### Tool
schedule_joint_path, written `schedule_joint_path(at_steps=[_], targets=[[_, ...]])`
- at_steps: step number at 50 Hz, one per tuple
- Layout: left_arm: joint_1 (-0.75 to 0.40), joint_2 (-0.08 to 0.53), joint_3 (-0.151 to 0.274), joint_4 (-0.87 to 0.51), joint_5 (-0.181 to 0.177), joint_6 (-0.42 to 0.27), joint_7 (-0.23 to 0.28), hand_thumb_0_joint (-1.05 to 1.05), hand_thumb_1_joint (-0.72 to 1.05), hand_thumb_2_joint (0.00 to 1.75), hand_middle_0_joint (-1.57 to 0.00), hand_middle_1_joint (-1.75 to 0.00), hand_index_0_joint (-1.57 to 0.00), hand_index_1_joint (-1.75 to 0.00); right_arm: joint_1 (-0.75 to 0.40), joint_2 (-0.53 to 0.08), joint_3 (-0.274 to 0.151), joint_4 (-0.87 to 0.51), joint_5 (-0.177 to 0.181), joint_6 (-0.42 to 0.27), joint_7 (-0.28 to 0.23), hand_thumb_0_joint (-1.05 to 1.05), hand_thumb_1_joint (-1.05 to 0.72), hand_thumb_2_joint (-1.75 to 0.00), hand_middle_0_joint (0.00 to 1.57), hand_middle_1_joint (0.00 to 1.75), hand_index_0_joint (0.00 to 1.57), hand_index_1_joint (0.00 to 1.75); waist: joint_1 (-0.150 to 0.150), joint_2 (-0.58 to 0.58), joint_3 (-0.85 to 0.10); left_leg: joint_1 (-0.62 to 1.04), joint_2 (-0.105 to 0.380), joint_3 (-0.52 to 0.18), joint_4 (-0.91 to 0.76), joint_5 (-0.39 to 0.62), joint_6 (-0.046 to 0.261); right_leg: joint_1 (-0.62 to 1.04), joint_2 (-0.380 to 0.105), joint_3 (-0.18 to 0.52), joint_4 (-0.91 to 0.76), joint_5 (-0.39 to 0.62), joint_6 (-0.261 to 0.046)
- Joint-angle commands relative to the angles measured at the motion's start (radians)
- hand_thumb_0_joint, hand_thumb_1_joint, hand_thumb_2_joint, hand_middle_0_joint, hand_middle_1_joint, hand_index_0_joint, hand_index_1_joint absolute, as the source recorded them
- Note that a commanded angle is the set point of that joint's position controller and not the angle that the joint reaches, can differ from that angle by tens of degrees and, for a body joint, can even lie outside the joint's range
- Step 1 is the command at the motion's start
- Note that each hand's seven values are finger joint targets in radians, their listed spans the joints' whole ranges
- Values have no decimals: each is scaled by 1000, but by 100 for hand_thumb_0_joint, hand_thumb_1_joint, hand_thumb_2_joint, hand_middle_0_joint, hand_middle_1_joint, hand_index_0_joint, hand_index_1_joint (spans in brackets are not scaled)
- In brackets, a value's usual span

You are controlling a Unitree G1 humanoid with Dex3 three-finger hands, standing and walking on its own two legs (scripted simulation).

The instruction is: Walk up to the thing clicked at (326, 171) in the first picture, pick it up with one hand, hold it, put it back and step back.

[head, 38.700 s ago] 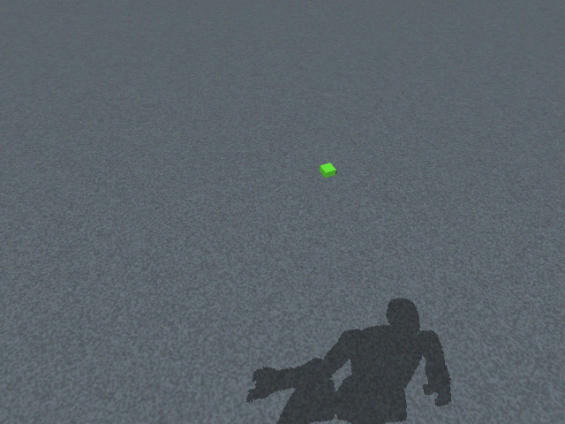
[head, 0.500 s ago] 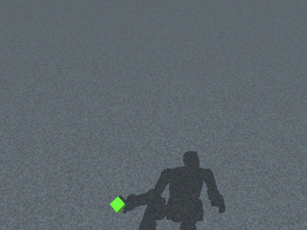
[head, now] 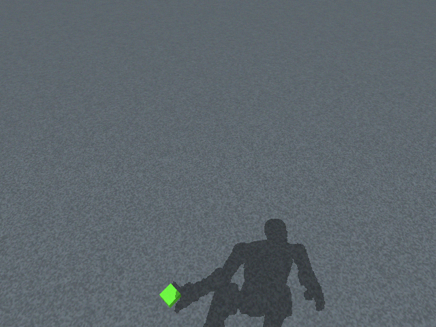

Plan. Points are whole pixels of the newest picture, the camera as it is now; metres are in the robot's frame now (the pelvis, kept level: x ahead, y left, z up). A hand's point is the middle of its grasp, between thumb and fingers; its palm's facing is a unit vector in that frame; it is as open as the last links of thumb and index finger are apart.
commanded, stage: stand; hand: left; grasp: from above
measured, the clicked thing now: (170, 295) +0.41 +0.23 -0.76
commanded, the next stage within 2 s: step back in 1.52 s
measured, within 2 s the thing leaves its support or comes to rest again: neither
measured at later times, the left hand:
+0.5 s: hand out of the picture +0.08 +0.23 -0.16, palm faces +0.00 -0.94 -0.33, open 7.3 cm
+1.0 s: hand out of the picture +0.09 +0.24 -0.16, palm faces -0.01 -0.94 -0.33, open 7.3 cm
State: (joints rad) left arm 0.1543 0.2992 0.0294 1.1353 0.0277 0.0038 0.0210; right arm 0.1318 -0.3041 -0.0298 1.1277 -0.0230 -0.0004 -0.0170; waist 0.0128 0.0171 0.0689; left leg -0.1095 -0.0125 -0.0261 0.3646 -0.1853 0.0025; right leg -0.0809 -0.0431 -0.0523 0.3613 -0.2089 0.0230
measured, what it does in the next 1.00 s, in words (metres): stands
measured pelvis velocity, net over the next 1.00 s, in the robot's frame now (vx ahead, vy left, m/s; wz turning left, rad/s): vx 0.01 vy -0.01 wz -0.01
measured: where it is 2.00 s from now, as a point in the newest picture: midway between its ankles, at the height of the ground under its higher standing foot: outside the picture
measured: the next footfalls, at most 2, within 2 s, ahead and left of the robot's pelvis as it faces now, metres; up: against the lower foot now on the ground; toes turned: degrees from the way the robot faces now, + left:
left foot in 1.84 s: -0.01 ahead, +0.14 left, +0.00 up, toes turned -2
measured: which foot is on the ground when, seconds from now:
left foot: down 0.00-1.00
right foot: down 0.00-1.00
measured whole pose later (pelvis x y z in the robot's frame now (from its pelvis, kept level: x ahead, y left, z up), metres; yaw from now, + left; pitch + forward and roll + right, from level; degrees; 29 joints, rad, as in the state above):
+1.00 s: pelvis +0.01 -0.01 +0.00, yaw +0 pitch -3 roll +0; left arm 0.11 0.32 0.02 1.15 0.02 -0.01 0.00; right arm 0.11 -0.33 -0.01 1.15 -0.02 -0.01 -0.01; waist 0.00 0.01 0.06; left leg -0.09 0.00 -0.02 0.32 -0.18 -0.01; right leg -0.07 -0.03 -0.05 0.31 -0.20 0.01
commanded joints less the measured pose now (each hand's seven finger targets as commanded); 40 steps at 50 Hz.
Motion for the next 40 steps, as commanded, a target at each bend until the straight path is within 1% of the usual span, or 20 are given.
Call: schedule_joint_path(at_steps=[1,2,7,9,12,17,19,20,21,25,28,31,32,33,34,35,36,38,39,40], targets=[[-46,195,34,-45,-3,-27,13,0,90,90,-20,-30,-20,-30,-45,-191,-25,-54,1,-25,-8,0,-90,-90,20,30,20,30,2,-17,-40,-25,112,-103,-83,98,23,-8,-83,90,-85,73,-26],[-48,197,35,-43,-4,-26,13,0,90,90,-20,-30,-20,-30,-48,-193,-26,-53,1,-25,-10,0,-90,-90,20,30,20,30,1,-17,-50,-26,114,-100,-79,96,26,-2,-86,91,-83,86,-27],[-52,203,32,-35,-4,-26,10,0,90,90,-20,-30,-20,-30,-49,-196,-21,-44,3,-23,-7,0,-90,-90,20,30,20,30,-2,-20,-40,-20,114,-101,-91,70,20,-17,-82,90,-94,54,-27],[-68,203,33,-38,-6,-29,11,0,90,90,-20,-30,-20,-30,-46,-197,-19,-41,3,-25,-8,0,-90,-90,20,30,20,30,-4,-12,-58,-19,118,-96,-83,126,20,7,-89,96,-92,100,-28],[-64,207,34,-37,-8,-30,10,0,90,90,-20,-30,-20,-30,-53,-206,-18,-41,4,-27,-8,0,-90,-90,20,30,20,30,-1,-10,-82,-9,121,-91,-74,176,25,28,-91,94,-88,147,-26],[-73,207,33,-31,-8,-27,8,0,90,90,-20,-30,-20,-30,-53,-207,-16,-33,4,-27,-10,0,-90,-90,20,30,20,30,-2,-12,-67,-11,124,-92,-89,161,18,12,-85,85,-93,115,-28],[-78,208,34,-34,-9,-28,7,0,90,90,-20,-30,-20,-30,-53,-211,-15,-33,4,-28,-10,0,-90,-90,20,30,20,30,-3,-13,-77,-11,126,-89,-82,172,21,27,-89,90,-93,138,-29],[-71,204,32,-29,-9,-28,7,0,90,90,-20,-30,-20,-30,-58,-207,-14,-33,6,-27,-9,0,-90,-90,20,30,20,30,0,-11,-61,-6,123,-90,-86,162,19,7,-85,85,-96,124,-27],[-71,209,34,-28,-8,-29,7,0,90,90,-20,-30,-20,-30,-57,-214,-16,-33,6,-27,-9,0,-90,-90,20,30,20,30,-2,-16,-69,-1,126,-89,-85,148,22,12,-88,91,-100,120,-27],[-87,215,33,-36,-10,-31,5,0,90,90,-20,-30,-20,-30,-59,-215,-15,-32,6,-27,-8,0,-90,-90,20,30,20,30,-6,-20,-72,4,126,-84,-85,166,15,5,-87,94,-104,122,-28],[-85,213,33,-36,-10,-32,7,0,90,90,-20,-30,-20,-30,-63,-213,-16,-32,5,-27,-8,0,-90,-90,20,30,20,30,-3,-22,-77,-1,132,-87,-82,192,20,23,-92,90,-100,155,-30],[-87,219,33,-35,-12,-34,5,0,90,90,-20,-30,-20,-30,-56,-211,-13,-31,6,-27,-5,0,-90,-90,20,30,20,30,-9,-18,-65,-13,126,-84,-93,154,16,17,-88,91,-110,121,-28],[-85,217,32,-38,-12,-33,3,0,90,90,-20,-30,-20,-30,-66,-224,-16,-32,7,-28,-6,0,-90,-90,20,30,20,30,-7,-5,-73,-8,127,-81,-91,131,18,16,-90,97,-113,121,-29],[-85,223,34,-40,-9,-34,5,0,90,90,-20,-30,-20,-30,-70,-217,-15,-34,6,-28,-5,0,-90,-90,20,30,20,30,-3,-17,-83,5,132,-87,-86,177,20,17,-91,90,-103,144,-31],[-92,222,35,-43,-11,-35,4,0,90,90,-20,-30,-20,-30,-62,-220,-14,-36,7,-29,-6,0,-90,-90,20,30,20,30,-10,-17,-97,5,134,-81,-81,195,22,30,-95,96,-101,172,-32],[-95,226,36,-44,-12,-34,6,0,90,90,-20,-30,-20,-30,-62,-221,-15,-35,7,-29,-6,0,-90,-90,20,30,20,30,-8,-18,-106,7,136,-83,-78,220,21,41,-96,90,-92,192,-33],[-93,218,33,-40,-14,-34,4,0,90,90,-20,-30,-20,-30,-57,-222,-12,-31,6,-29,-7,0,-90,-90,20,30,20,30,-11,-6,-92,-3,130,-77,-85,200,19,34,-94,95,-99,180,-28],[-88,217,32,-40,-12,-32,3,0,90,90,-20,-30,-20,-30,-68,-229,-15,-32,6,-29,-7,0,-90,-90,20,30,20,30,-5,-3,-83,-7,132,-82,-93,162,20,23,-90,91,-103,132,-31],[-82,217,31,-35,-13,-31,2,0,90,90,-20,-30,-20,-30,-68,-225,-14,-31,8,-28,-6,0,-90,-90,20,30,20,30,-6,-9,-62,-7,129,-85,-97,150,17,7,-88,88,-102,123,-30],[-90,219,32,-37,-13,-31,2,0,90,90,-20,-30,-20,-30,-66,-222,-13,-33,6,-28,-6,0,-90,-90,20,30,20,30,-8,-14,-76,-12,133,-85,-97,154,20,22,-91,89,-102,125,-33]])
